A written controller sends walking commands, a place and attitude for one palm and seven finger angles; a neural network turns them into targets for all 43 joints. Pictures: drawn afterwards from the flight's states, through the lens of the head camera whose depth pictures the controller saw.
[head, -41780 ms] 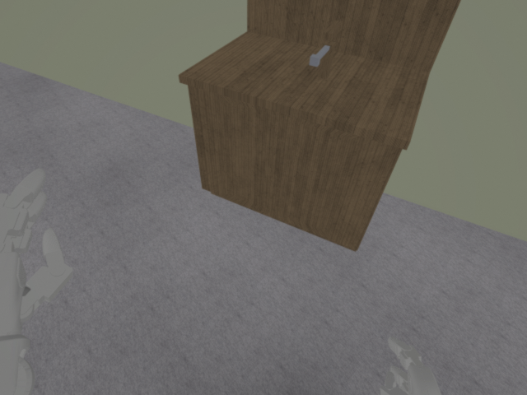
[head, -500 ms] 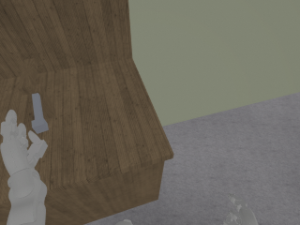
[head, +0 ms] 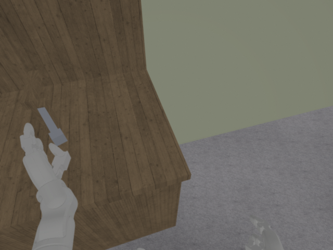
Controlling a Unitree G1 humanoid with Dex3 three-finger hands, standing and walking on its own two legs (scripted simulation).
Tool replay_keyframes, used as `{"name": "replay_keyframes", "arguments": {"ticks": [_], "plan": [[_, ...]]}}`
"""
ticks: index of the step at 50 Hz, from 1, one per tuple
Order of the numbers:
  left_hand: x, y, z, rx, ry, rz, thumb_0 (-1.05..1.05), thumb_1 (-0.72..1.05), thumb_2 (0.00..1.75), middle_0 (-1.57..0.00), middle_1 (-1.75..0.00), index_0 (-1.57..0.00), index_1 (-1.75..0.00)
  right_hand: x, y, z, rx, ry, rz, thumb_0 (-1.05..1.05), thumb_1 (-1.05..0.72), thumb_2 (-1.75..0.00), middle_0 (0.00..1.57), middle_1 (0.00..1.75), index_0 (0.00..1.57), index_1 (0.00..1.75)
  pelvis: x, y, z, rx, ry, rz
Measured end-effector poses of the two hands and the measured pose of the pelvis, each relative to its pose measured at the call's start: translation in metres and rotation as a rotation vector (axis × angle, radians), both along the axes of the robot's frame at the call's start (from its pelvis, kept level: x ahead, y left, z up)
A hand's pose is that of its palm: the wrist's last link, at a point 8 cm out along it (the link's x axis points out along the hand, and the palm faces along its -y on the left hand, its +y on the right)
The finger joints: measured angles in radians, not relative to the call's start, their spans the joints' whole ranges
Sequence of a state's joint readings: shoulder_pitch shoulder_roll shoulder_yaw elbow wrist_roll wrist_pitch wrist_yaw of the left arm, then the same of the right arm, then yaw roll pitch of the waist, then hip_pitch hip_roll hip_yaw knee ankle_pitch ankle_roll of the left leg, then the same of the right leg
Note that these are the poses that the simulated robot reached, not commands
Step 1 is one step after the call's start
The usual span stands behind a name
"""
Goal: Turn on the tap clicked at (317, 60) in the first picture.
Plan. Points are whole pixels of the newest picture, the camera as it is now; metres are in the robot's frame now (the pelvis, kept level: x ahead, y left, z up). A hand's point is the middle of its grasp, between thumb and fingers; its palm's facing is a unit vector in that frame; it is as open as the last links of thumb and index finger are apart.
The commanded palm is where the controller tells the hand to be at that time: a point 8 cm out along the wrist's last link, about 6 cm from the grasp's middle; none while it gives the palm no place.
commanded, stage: push the lever round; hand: left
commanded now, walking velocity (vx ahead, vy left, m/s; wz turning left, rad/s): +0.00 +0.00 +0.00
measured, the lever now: (58, 137) +0.35 +0.30 +0.08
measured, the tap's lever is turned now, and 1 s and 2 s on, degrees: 22 38 63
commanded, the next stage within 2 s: lift the hand up off the lever in 1.58 s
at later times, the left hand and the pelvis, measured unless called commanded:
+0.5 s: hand (79, 147) +0.32 +0.24 +0.08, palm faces +0.75 -0.66 -0.05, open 7.8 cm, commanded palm +0.28 +0.26 +0.08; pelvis +0.00 +0.00 +0.00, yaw +0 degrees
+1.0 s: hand (94, 136) +0.36 +0.21 +0.08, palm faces +0.81 -0.59 -0.06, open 7.7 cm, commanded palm +0.31 +0.23 +0.08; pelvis -0.01 +0.00 +0.00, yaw +0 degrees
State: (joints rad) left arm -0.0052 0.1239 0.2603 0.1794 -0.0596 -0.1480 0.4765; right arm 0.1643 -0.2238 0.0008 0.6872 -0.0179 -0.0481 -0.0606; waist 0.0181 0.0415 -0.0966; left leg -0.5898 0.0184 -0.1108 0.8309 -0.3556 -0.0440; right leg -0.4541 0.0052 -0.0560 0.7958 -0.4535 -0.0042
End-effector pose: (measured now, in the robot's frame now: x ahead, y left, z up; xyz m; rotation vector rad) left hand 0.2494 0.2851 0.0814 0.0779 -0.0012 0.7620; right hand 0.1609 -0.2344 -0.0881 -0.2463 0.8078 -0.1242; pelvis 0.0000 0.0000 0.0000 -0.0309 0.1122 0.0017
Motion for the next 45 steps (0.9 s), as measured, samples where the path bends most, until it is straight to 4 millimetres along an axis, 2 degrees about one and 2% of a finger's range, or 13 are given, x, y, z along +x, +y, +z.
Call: {"name": "replay_keyframes", "arguments": {"ticks": [19, 45], "plan": [[0.012, -0.021, 0.002, -0.016, -0.003, 0.076, 0.02, 0.90, 0.90, -0.15, -0.15, -0.16, -0.15, -0.003, 0.000, 0.001, 0.001, 0.029, -0.014, 0.01, -0.90, -0.89, 0.20, 0.30, 0.20, 0.30, -0.001, 0.002, 0.002, 0.000, -0.012, -0.003], [0.046, -0.052, 0.002, -0.059, 0.032, 0.164, 0.00, 0.90, 0.92, -0.15, -0.15, -0.16, -0.15, -0.006, 0.016, -0.007, 0.033, 0.089, 0.010, 0.01, -0.90, -0.89, 0.20, 0.30, 0.20, 0.30, -0.005, 0.006, 0.001, -0.004, 0.002, 0.000]]}}
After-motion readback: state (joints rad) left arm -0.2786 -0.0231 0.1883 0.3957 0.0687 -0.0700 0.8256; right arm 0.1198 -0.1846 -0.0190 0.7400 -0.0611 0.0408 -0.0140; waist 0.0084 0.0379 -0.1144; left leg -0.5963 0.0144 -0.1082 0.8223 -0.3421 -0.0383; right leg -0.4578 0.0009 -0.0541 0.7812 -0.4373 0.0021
